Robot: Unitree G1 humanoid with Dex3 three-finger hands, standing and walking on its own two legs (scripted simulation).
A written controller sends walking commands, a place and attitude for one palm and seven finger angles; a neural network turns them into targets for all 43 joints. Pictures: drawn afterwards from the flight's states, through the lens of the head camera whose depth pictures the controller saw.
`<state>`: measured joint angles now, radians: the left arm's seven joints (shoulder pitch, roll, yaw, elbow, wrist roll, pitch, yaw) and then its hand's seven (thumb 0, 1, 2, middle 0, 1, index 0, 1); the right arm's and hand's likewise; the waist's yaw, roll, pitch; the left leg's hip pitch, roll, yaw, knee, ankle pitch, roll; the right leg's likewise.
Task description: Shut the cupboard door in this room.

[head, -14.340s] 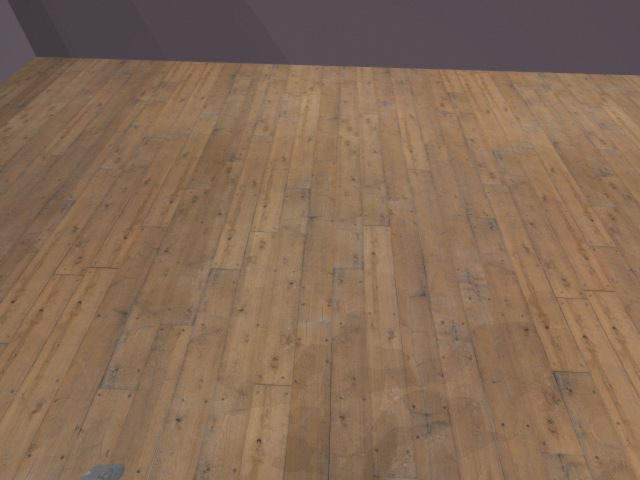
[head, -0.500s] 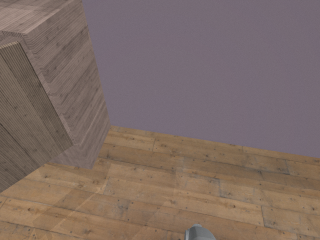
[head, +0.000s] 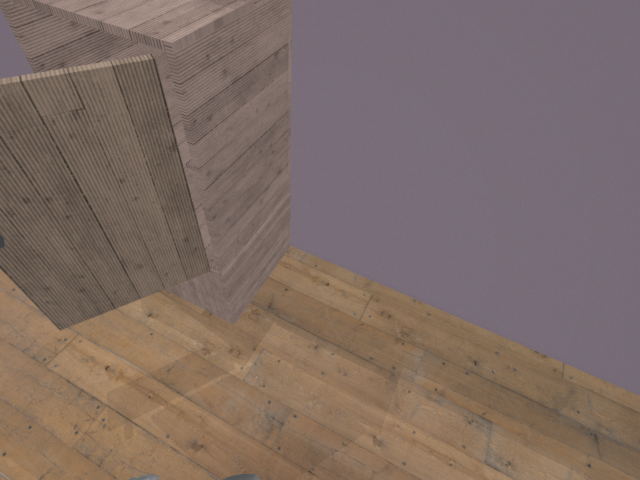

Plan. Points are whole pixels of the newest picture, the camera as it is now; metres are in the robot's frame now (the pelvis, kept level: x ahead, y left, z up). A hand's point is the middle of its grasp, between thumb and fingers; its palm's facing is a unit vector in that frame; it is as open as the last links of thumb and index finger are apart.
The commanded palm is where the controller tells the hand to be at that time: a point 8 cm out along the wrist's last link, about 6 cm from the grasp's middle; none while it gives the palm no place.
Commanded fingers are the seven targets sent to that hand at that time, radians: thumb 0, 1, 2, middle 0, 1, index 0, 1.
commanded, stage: turn to face it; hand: left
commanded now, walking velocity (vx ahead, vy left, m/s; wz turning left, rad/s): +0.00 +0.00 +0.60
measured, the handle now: out of the picture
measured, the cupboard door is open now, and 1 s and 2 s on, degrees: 56 56 56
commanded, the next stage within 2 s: take the last steps up to it in 0.88 s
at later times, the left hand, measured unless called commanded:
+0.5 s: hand out of the picture +0.06 +0.22 -0.13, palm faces +0.30 -0.91 -0.30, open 7.4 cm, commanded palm none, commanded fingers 0.00 0.90 0.90 -0.20 -0.30 -0.20 -0.30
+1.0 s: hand out of the picture -0.12 +0.15 -0.16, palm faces +0.57 -0.78 -0.26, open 7.4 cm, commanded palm none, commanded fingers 0.00 0.90 0.90 -0.20 -0.30 -0.20 -0.30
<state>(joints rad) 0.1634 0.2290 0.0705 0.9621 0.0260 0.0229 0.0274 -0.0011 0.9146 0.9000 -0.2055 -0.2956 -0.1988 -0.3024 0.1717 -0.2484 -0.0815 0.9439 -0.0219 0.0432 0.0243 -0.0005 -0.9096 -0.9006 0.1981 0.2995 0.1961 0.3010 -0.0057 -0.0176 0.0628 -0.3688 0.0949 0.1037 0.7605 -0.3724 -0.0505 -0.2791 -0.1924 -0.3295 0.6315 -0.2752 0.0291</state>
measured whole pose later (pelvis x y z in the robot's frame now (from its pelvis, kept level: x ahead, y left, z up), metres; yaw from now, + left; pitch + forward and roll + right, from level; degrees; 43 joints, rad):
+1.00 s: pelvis -0.02 -0.04 +0.01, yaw +33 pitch +0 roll +0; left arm 0.27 0.23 0.05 0.97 0.01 0.02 0.02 0.01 0.90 0.90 -0.21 -0.30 -0.20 -0.30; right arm 0.11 -0.26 -0.05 0.97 -0.01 0.04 0.01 0.00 -0.91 -0.90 0.20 0.30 0.20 0.30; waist 0.03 -0.02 0.10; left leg -0.18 0.02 0.04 0.52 -0.31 -0.01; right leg -0.27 -0.15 -0.22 0.60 -0.32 0.02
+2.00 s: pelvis +0.11 +0.13 +0.02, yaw +37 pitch -1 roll +0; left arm 0.31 0.19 0.06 1.11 0.02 -0.01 0.00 0.01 0.91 0.90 -0.20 -0.29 -0.19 -0.30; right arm 0.25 -0.15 -0.04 1.04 -0.03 -0.07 -0.01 -0.01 -0.94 -0.90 0.20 0.30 0.20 0.30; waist 0.01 -0.04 0.04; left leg -0.22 0.03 0.16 0.47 -0.24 0.04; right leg -0.44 -0.09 -0.08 1.11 -0.37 -0.02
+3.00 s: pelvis +0.18 +0.22 +0.03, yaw +36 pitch +0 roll -2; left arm 0.27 0.24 0.08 1.09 0.02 0.07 0.02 0.01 0.91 0.90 -0.20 -0.29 -0.19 -0.30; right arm 0.22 -0.13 -0.02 1.03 -0.02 -0.01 -0.05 0.00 -0.93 -0.90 0.21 0.30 0.21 0.30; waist 0.01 -0.06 0.04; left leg -0.19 0.02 0.06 0.38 -0.19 0.04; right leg -0.38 0.00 0.05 1.03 -0.38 0.06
